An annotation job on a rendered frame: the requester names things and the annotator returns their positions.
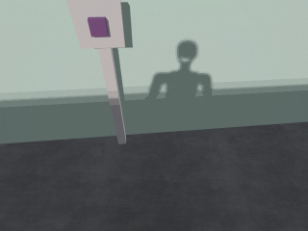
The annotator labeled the button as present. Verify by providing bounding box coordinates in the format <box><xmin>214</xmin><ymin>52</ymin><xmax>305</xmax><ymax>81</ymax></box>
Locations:
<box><xmin>88</xmin><ymin>16</ymin><xmax>109</xmax><ymax>38</ymax></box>

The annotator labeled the panel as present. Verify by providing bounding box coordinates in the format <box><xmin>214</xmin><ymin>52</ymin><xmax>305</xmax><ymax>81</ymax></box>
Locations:
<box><xmin>66</xmin><ymin>0</ymin><xmax>126</xmax><ymax>144</ymax></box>

